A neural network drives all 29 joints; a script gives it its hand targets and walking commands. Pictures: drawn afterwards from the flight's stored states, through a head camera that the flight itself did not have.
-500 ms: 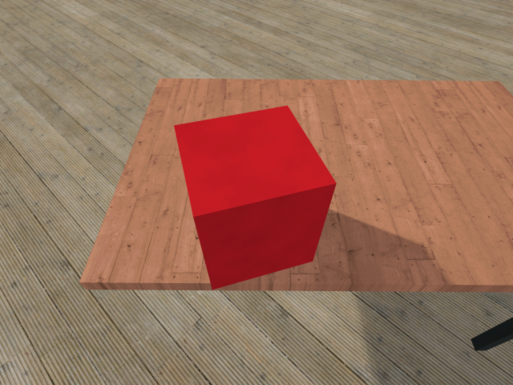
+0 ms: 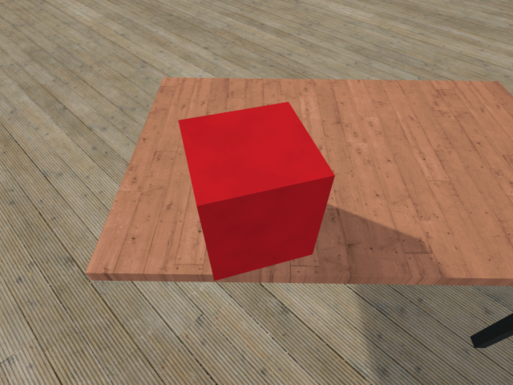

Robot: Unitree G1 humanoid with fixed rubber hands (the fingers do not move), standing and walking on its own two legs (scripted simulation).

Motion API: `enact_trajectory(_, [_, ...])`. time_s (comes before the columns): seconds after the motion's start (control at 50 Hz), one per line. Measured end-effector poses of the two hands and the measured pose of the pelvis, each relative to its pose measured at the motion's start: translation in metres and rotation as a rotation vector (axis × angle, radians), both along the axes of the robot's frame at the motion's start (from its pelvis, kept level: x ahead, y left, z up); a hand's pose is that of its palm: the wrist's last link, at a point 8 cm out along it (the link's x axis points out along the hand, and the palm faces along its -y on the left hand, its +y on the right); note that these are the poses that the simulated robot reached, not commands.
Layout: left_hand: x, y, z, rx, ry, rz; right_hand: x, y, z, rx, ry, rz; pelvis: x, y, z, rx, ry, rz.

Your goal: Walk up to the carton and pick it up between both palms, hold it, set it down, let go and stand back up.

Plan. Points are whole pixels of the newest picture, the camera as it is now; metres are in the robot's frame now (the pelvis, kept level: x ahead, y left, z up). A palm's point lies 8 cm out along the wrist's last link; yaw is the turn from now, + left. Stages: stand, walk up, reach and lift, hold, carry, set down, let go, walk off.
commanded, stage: stand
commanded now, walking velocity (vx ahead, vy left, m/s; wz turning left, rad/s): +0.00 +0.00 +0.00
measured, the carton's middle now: (250, 192) +0.47 +0.02 +0.00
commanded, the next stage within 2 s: none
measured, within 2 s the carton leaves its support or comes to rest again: neither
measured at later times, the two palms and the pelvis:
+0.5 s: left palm out of the picture +0.02 +0.28 -0.13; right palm out of the picture +0.01 -0.28 -0.13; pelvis -0.03 +0.00 +0.00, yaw +0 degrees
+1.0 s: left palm out of the picture -0.01 +0.27 -0.13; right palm out of the picture -0.02 -0.28 -0.13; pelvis -0.05 +0.00 +0.00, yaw +0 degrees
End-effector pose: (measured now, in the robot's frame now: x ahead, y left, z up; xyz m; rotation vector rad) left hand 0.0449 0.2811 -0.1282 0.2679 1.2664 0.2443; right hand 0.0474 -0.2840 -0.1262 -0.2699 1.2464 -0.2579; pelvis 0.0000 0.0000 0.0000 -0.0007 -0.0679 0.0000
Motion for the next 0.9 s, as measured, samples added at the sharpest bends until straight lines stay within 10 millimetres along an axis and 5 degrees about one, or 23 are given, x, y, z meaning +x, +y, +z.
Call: enact_trajectory(0.9, [-0.054,-0.006,0.001,-0.021,0.013,-0.006,-0.063,0.001,-0.001,0.023,0.027,0.007,-0.047,-0.002,0.002,0.001,-0.016,-0.007])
